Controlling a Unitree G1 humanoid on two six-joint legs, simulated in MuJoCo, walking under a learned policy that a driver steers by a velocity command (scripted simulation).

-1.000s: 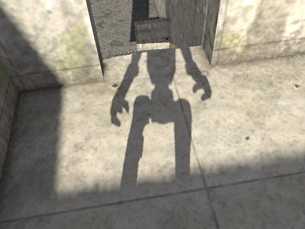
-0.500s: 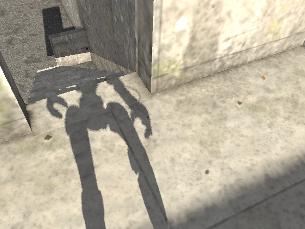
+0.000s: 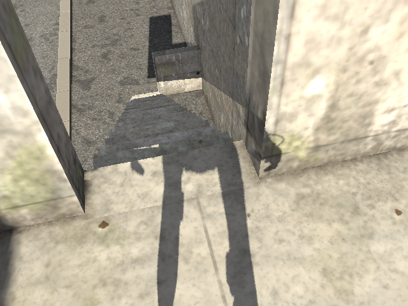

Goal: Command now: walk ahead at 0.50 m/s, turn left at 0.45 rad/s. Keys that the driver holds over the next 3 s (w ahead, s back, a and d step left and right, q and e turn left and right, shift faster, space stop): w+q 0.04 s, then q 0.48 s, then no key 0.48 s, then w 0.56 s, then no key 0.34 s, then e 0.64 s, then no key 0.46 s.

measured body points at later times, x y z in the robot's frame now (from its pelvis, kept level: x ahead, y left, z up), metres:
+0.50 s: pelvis +0.18 +0.05 -0.01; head +0.23 +0.08 +0.43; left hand +0.27 +0.36 -0.12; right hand +0.40 -0.18 -0.09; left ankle +0.25 +0.13 -0.75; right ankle +0.24 -0.12 -0.68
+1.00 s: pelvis +0.23 +0.01 -0.01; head +0.26 +0.01 +0.44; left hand +0.24 +0.31 -0.11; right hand +0.48 -0.17 -0.12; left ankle +0.17 +0.14 -0.75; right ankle +0.29 -0.10 -0.75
